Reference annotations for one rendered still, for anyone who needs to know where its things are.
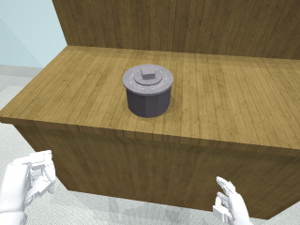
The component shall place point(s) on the left robot hand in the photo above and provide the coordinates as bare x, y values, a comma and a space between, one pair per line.
17, 177

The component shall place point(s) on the lid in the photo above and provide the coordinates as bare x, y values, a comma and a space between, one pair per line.
150, 86

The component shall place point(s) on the pot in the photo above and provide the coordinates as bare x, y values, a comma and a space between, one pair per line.
149, 106

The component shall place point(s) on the robot left forearm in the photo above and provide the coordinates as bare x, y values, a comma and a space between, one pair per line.
14, 217

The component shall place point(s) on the table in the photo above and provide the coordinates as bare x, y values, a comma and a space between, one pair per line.
234, 107

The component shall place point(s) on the knob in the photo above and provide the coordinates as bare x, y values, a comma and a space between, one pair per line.
148, 72

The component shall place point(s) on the right robot hand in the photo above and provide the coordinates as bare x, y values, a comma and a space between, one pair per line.
234, 206

